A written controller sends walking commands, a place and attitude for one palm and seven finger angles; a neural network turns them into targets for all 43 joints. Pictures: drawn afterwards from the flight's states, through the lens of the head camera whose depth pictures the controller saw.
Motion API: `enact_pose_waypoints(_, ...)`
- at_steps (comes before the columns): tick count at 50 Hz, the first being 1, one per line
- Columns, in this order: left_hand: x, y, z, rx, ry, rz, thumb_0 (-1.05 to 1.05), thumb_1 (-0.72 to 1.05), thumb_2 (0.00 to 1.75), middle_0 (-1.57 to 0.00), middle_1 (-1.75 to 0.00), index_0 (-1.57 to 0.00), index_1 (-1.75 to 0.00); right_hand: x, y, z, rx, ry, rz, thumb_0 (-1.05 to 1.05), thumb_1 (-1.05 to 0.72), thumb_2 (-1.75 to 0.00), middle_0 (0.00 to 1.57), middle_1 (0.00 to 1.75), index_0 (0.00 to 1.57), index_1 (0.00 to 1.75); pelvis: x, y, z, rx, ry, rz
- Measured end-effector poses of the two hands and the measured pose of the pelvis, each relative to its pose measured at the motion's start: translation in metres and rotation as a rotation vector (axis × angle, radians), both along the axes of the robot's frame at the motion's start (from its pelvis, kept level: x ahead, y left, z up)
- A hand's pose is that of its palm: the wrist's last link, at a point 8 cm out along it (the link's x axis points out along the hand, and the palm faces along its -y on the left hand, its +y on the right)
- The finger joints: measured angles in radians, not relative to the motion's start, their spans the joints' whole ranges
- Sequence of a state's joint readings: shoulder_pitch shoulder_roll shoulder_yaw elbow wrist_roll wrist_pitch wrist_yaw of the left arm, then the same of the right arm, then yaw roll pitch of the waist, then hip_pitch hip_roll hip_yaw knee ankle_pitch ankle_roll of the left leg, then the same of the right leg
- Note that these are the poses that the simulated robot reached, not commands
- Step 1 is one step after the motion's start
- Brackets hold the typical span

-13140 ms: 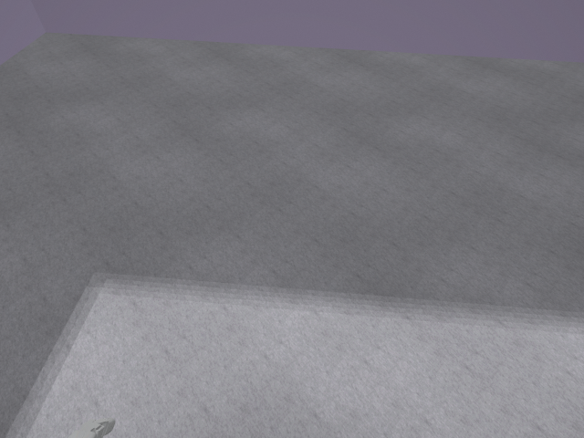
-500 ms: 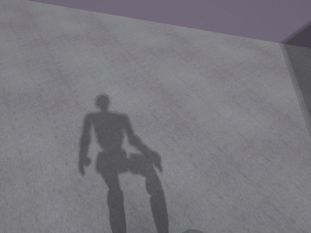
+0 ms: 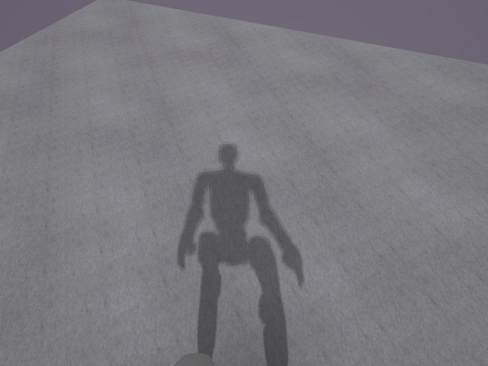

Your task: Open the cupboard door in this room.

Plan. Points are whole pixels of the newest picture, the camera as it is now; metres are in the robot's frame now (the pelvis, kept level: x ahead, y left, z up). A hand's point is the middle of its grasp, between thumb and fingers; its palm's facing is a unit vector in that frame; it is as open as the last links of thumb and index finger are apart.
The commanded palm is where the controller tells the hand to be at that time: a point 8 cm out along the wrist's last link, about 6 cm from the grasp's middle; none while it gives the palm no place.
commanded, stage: turn or walk to find it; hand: left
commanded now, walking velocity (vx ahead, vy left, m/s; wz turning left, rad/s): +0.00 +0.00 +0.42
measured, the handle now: out of the picture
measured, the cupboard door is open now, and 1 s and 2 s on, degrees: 0 0 0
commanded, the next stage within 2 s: none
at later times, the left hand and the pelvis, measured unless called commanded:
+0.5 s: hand out of the picture +0.02 +0.25 -0.16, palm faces +0.23 -0.94 -0.26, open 7.4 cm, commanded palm none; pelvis -0.02 +0.03 +0.00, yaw +11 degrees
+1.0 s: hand out of the picture -0.09 +0.20 -0.17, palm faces +0.45 -0.86 -0.24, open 7.4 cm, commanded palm none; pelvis -0.04 +0.00 -0.01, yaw +25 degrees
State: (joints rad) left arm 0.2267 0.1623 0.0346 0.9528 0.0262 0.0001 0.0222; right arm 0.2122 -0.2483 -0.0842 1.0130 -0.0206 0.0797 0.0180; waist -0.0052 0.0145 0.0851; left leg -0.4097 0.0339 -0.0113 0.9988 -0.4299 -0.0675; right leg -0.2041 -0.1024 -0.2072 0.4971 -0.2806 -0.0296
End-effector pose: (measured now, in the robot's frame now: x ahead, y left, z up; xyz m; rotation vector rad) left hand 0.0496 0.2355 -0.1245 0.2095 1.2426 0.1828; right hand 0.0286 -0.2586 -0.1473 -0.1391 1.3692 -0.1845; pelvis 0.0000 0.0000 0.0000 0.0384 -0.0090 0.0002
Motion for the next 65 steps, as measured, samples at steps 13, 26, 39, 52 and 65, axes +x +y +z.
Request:
enact_pose_waypoints(13,-0.08,0.068,-0.032,-0.019,0.138,0.183,0.01,0.91,0.9,-0.2,-0.3,-0.2,-0.3,0.079,0.064,0.02,-0.052,-0.194,0.205,0.01,-0.91,-0.9,0.2,0.3,0.2,0.3,-0.012,0.04,-0.01,-0.036,-0.009,0.096)
enact_pose_waypoints(26,-0.043,0.056,-0.004,0.015,-0.045,0.204,0.0,0.91,0.9,-0.2,-0.29,-0.19,-0.3,0.068,0.064,0.009,0.016,-0.153,0.25,0.0,-0.9,-0.9,0.2,0.3,0.21,0.3,-0.021,0.025,-0.003,-0.032,0.003,0.199)
enact_pose_waypoints(39,-0.081,-0.001,0.008,0.028,-0.06,0.303,0.0,0.91,0.9,-0.2,-0.3,-0.2,-0.3,0.053,0.012,-0.006,0.024,-0.026,0.305,0.01,-0.91,-0.9,0.2,0.3,0.2,0.3,-0.025,-0.012,-0.001,-0.002,-0.009,0.329)
enact_pose_waypoints(52,-0.186,0.007,-0.025,-0.038,0.066,0.504,0.0,0.91,0.9,-0.21,-0.3,-0.2,-0.3,0.096,0.066,0.007,-0.027,-0.092,0.513,0.01,-0.91,-0.9,0.19,0.3,0.2,0.3,-0.046,0.011,-0.011,-0.031,-0.007,0.458)
enact_pose_waypoints(65,-0.214,0.035,-0.015,-0.018,0.029,0.597,0.01,0.91,0.9,-0.2,-0.29,-0.19,-0.3,0.107,0.124,0.026,0.017,-0.203,0.634,0.0,-0.9,-0.9,0.2,0.3,0.21,0.3,-0.065,0.022,0.0,-0.046,-0.017,0.54)
